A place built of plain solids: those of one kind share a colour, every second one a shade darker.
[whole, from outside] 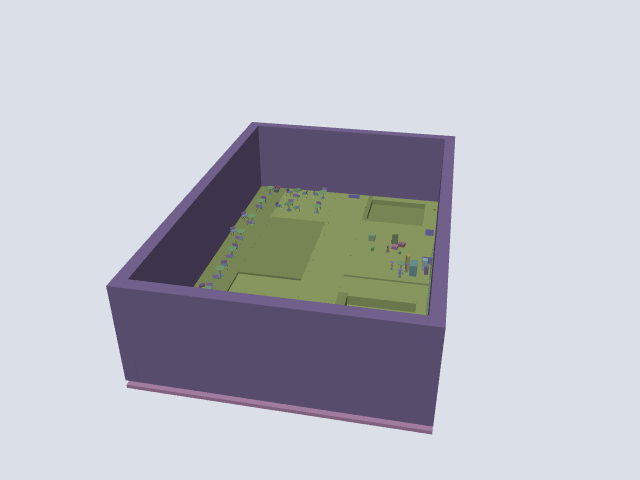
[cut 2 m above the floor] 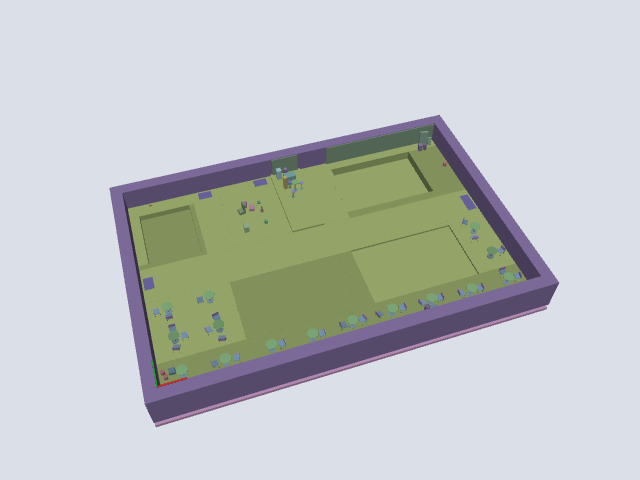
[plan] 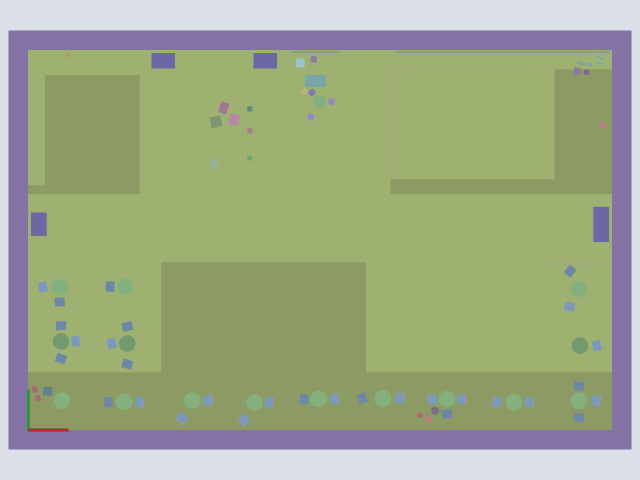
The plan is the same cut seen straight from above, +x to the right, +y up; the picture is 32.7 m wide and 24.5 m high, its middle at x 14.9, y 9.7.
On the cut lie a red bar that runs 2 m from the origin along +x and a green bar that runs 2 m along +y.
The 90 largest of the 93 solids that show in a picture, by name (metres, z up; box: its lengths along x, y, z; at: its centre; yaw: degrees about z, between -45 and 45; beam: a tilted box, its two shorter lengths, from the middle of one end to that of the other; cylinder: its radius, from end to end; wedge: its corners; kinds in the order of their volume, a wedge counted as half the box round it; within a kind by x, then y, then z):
{
 "wall_1": {"box": [1.0, 19.4, 8.0], "at": [-0.5, 9.7, 3.0]},
 "wall_2": {"box": [31.8, 1.0, 8.0], "at": [14.9, -0.5, 3.0]},
 "wall_3": {"box": [31.8, 1.0, 8.0], "at": [14.9, 19.9, 3.0]},
 "wall_4": {"box": [1.0, 19.4, 8.0], "at": [30.3, 9.7, 3.0]},
 "floor_1": {"box": [0.85, 5.61, 1.32], "at": [0.42, 15.3, -0.66]},
 "floor_2": {"box": [5.7, 0.45, 1.32], "at": [2.85, 12.28, -0.66]},
 "floor_3": {"box": [5.7, 1.29, 1.32], "at": [2.85, 18.75, -0.66]},
 "floor_4": {"box": [4.43, 5.61, 0.77], "at": [3.06, 15.3, -0.94]},
 "floor_5": {"box": [6.8, 5.61, 1.32], "at": [3.4, 5.75, -0.66]},
 "floor_6": {"box": [0.42, 5.61, 1.32], "at": [5.49, 15.3, -0.66]},
 "floor_7": {"box": [2.4, 7.35, 1.0], "at": [6.9, 15.72, -0.5]},
 "floor_8": {"box": [2.9, 7.35, 1.0], "at": [9.55, 15.72, -0.5]},
 "floor_9": {"box": [9.15, 5.61, 1.32], "at": [11.38, 5.75, -0.66]},
 "floor_10": {"box": [2.2, 7.35, 1.0], "at": [12.1, 15.72, -0.5]},
 "floor_11": {"box": [2.9, 7.35, 1.16], "at": [14.65, 15.72, -0.42]},
 "floor_12": {"box": [29.8, 2.95, 1.32], "at": [14.9, 1.48, -0.66]},
 "floor_13": {"box": [29.8, 0.39, 1.32], "at": [14.9, 8.76, -0.66]},
 "floor_14": {"box": [29.8, 3.1, 1.0], "at": [14.9, 10.5, -0.5]},
 "floor_15": {"box": [1.3, 5.61, 1.32], "at": [16.6, 5.75, -0.66]},
 "floor_16": {"box": [2.4, 7.35, 1.0], "at": [17.3, 15.72, -0.5]},
 "floor_17": {"box": [0.4, 5.61, 1.32], "at": [18.7, 15.61, -0.66]},
 "floor_18": {"box": [9.15, 5.61, 1.14], "at": [21.82, 5.75, -0.75]},
 "floor_19": {"box": [7.97, 5.61, 0.46], "at": [22.89, 15.61, -1.09]},
 "floor_20": {"box": [11.3, 0.75, 1.32], "at": [24.15, 12.43, -0.66]},
 "floor_21": {"box": [11.3, 0.99, 1.32], "at": [24.15, 18.91, -0.66]},
 "floor_22": {"box": [3.4, 5.61, 1.32], "at": [28.1, 5.75, -0.66]},
 "floor_23": {"box": [2.93, 5.61, 1.32], "at": [28.34, 15.61, -0.66]},
 "floor_base_1": {"box": [31.8, 21.4, 0.3], "at": [14.9, 9.7, -1.57]},
 "back_1": {"box": [2.44, 0.09, 2.45], "at": [14.65, 19.3, 1.39]},
 "back_2": {"box": [10.98, 0.09, 2.35], "at": [24.22, 19.3, 1.18]},
 "counter_1": {"box": [1.05, 0.62, 1.03], "at": [14.67, 17.82, 0.68]},
 "top_1": {"cylinder": 0.42, "from": [1.62, 7.29, 0.74], "to": [1.62, 7.29, 0.77]},
 "top_2": {"cylinder": 0.42, "from": [1.68, 4.52, 0.74], "to": [1.68, 4.52, 0.77]},
 "top_3": {"cylinder": 0.42, "from": [1.73, 1.5, 0.74], "to": [1.73, 1.5, 0.77]},
 "top_4": {"cylinder": 0.42, "from": [4.9, 1.43, 0.74], "to": [4.9, 1.43, 0.77]},
 "top_5": {"cylinder": 0.42, "from": [4.94, 7.32, 0.74], "to": [4.94, 7.32, 0.77]},
 "top_6": {"cylinder": 0.42, "from": [5.07, 4.42, 0.74], "to": [5.07, 4.42, 0.77]},
 "top_7": {"cylinder": 0.42, "from": [8.39, 1.5, 0.74], "to": [8.39, 1.5, 0.77]},
 "top_8": {"cylinder": 0.42, "from": [11.56, 1.41, 0.74], "to": [11.56, 1.41, 0.77]},
 "top_9": {"cylinder": 0.42, "from": [14.83, 1.58, 0.74], "to": [14.83, 1.58, 0.77]},
 "top_10": {"cylinder": 0.34, "from": [14.88, 16.76, 1.15], "to": [14.88, 16.76, 1.19]},
 "top_11": {"cylinder": 0.42, "from": [18.11, 1.61, 0.74], "to": [18.11, 1.61, 0.77]},
 "top_12": {"cylinder": 0.42, "from": [21.39, 1.57, 0.74], "to": [21.39, 1.57, 0.77]},
 "top_13": {"cylinder": 0.42, "from": [24.81, 1.42, 0.74], "to": [24.81, 1.42, 0.77]},
 "top_14": {"cylinder": 0.42, "from": [28.1, 7.2, 0.74], "to": [28.1, 7.2, 0.77]},
 "top_15": {"cylinder": 0.42, "from": [28.12, 1.5, 0.74], "to": [28.12, 1.5, 0.77]},
 "top_16": {"cylinder": 0.42, "from": [28.17, 4.3, 0.74], "to": [28.17, 4.3, 0.77]},
 "bin_1": {"box": [0.32, 0.32, 0.79], "at": [14.58, 18.92, 0.56], "yaw": -6.8},
 "bin_2": {"cylinder": 0.2, "from": [20.77, 0.98, 0.0], "to": [20.77, 0.98, 0.73]},
 "bin_3": {"box": [0.37, 0.4, 0.67], "at": [28.02, 18.31, 0.34], "yaw": -13.1},
 "roll_1": {"box": [0.79, 0.18, 1.86], "at": [28.42, 18.69, 0.93], "yaw": -11.2},
 "chair_seat_1": {"box": [0.46, 0.52, 0.04], "at": [0.74, 7.29, 0.43], "yaw": 7.5},
 "chair_seat_2": {"box": [0.52, 0.46, 0.04], "at": [1.62, 6.53, 0.43], "yaw": 3.1},
 "chair_seat_3": {"box": [0.52, 0.46, 0.04], "at": [1.68, 3.65, 0.43], "yaw": -17.5},
 "chair_seat_4": {"box": [0.52, 0.46, 0.04], "at": [1.68, 5.33, 0.43], "yaw": 1.1},
 "chair_seat_5": {"box": [0.46, 0.52, 0.04], "at": [2.43, 4.52, 0.43], "yaw": 3.4},
 "chair_seat_6": {"box": [0.46, 0.52, 0.04], "at": [4.09, 1.43, 0.43], "yaw": 5.8},
 "chair_seat_7": {"box": [0.46, 0.52, 0.04], "at": [4.18, 7.32, 0.43], "yaw": -1.5},
 "chair_seat_8": {"box": [0.46, 0.52, 0.04], "at": [4.26, 4.42, 0.43], "yaw": 14.0},
 "chair_seat_9": {"box": [0.52, 0.46, 0.04], "at": [5.07, 3.36, 0.43], "yaw": -15.2},
 "chair_seat_10": {"box": [0.52, 0.46, 0.04], "at": [5.07, 5.29, 0.43], "yaw": 12.4},
 "chair_seat_11": {"box": [0.46, 0.52, 0.04], "at": [5.71, 1.43, 0.43], "yaw": -8.4},
 "chair_seat_12": {"box": [0.52, 0.46, 0.04], "at": [7.86, 0.59, 0.43], "yaw": -40.9},
 "chair_seat_13": {"box": [0.46, 0.52, 0.04], "at": [9.19, 1.5, 0.43], "yaw": 8.4},
 "chair_seat_14": {"box": [0.52, 0.46, 0.04], "at": [11.03, 0.5, 0.43], "yaw": -37.9},
 "chair_seat_15": {"box": [0.46, 0.52, 0.04], "at": [12.31, 1.41, 0.43], "yaw": -2.7},
 "chair_seat_16": {"box": [0.46, 0.52, 0.04], "at": [14.07, 1.58, 0.43], "yaw": 2.1},
 "chair_seat_17": {"box": [0.46, 0.52, 0.04], "at": [15.63, 1.58, 0.43], "yaw": 17.3},
 "chair_seat_18": {"box": [0.46, 0.52, 0.04], "at": [17.05, 1.61, 0.43], "yaw": 17.4},
 "chair_seat_19": {"box": [0.46, 0.52, 0.04], "at": [18.98, 1.61, 0.43], "yaw": -2.0},
 "chair_seat_20": {"box": [0.46, 0.52, 0.04], "at": [20.63, 1.57, 0.43], "yaw": 4.8},
 "chair_seat_21": {"box": [0.52, 0.46, 0.04], "at": [21.39, 0.82, 0.43], "yaw": 6.0},
 "chair_seat_22": {"box": [0.46, 0.52, 0.04], "at": [22.14, 1.57, 0.43], "yaw": 0.2},
 "chair_seat_23": {"box": [0.46, 0.52, 0.04], "at": [23.94, 1.42, 0.43], "yaw": -5.2},
 "chair_seat_24": {"box": [0.46, 0.52, 0.04], "at": [25.57, 1.42, 0.43], "yaw": -3.2},
 "chair_seat_25": {"box": [0.52, 0.46, 0.04], "at": [28.12, 0.62, 0.43], "yaw": 4.2},
 "chair_seat_26": {"box": [0.52, 0.46, 0.04], "at": [28.12, 2.25, 0.43], "yaw": -2.3},
 "chair_seat_27": {"box": [0.46, 0.52, 0.04], "at": [28.99, 1.5, 0.43], "yaw": -7.8},
 "low_mat_1": {"box": [0.8, 1.2, 0.06], "at": [0.55, 10.5, -0.02]},
 "low_mat_2": {"box": [1.2, 0.8, 0.06], "at": [6.9, 18.85, -0.02]},
 "low_mat_3": {"box": [1.2, 0.8, 0.06], "at": [12.1, 18.85, -0.02]},
 "low_mat_4": {"box": [0.8, 1.8, 0.06], "at": [29.25, 10.5, -0.02]},
 "display_cube_1": {"box": [0.45, 0.46, 1.04], "at": [13.9, 18.74, 0.68], "yaw": -3.2},
 "crate_1": {"box": [0.44, 0.57, 0.31], "at": [9.99, 16.44, 0.15], "yaw": -17.4},
 "crate_2": {"box": [0.48, 0.55, 0.29], "at": [10.52, 15.85, 0.14], "yaw": -11.6},
 "crate_stack_1": {"box": [0.4, 0.6, 0.63], "at": [9.48, 13.59, 0.32], "yaw": -1.4},
 "hand_truck_1": {"box": [0.56, 0.55, 0.27], "at": [9.59, 15.74, 0.14], "yaw": 11.8},
 "hand_truck_2": {"box": [0.14, 0.55, 0.78], "at": [9.79, 15.78, 0.66], "yaw": 11.8},
 "brochure_stand_1": {"box": [0.3, 0.32, 1.37], "at": [14.09, 17.27, 0.84], "yaw": 18.9},
 "carton_1": {"box": [0.47, 0.45, 0.28], "at": [1.0, 1.98, 0.14], "yaw": -2.4}
}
